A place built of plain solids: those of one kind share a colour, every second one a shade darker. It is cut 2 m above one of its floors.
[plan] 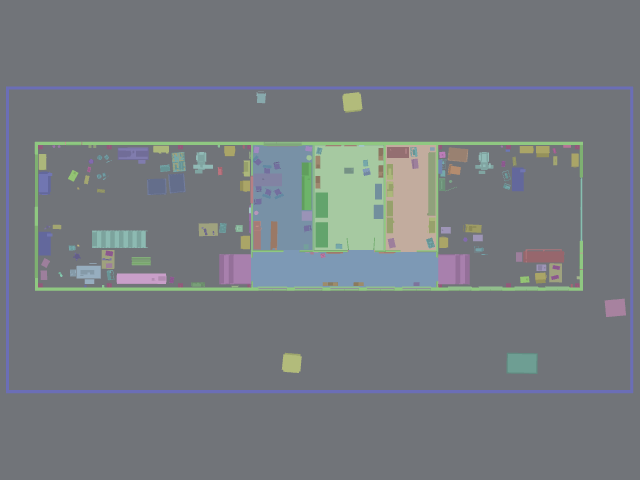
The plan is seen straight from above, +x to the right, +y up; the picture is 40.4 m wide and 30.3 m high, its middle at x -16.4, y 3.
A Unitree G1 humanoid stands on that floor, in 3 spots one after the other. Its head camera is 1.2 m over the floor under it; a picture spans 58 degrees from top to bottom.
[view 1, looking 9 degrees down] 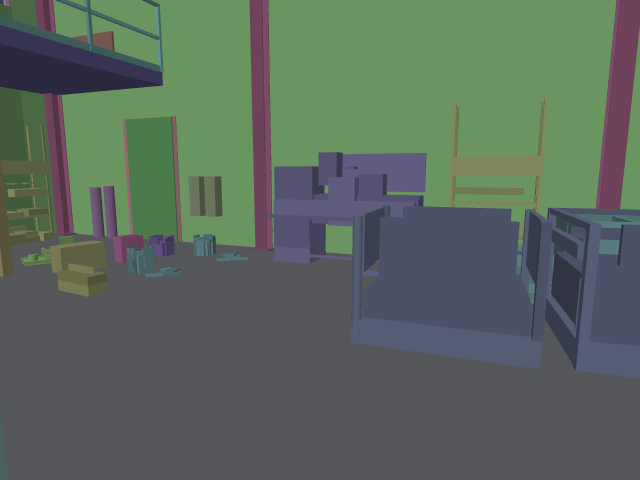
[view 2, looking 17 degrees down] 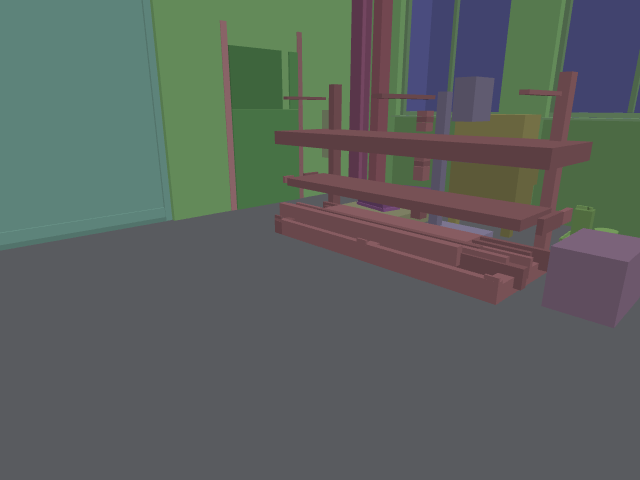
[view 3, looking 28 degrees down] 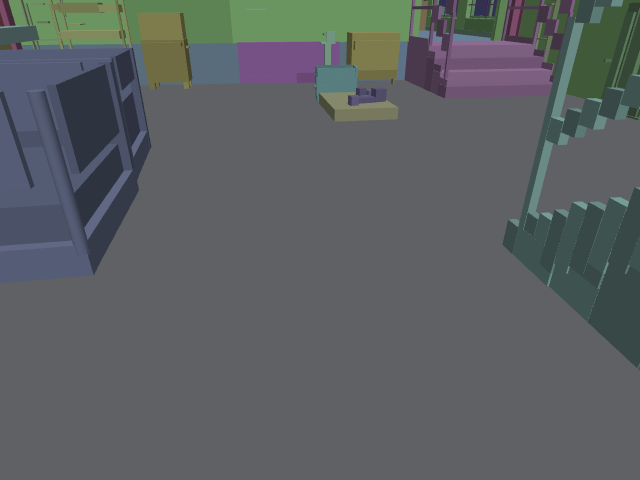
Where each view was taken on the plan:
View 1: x -26.40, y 3.05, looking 112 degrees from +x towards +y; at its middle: centre_lathe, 6.00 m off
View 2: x -4.50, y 4.95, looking -43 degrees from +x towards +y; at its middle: bar_rack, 3.88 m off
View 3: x -29.30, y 4.95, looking -8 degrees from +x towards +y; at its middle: ground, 2.56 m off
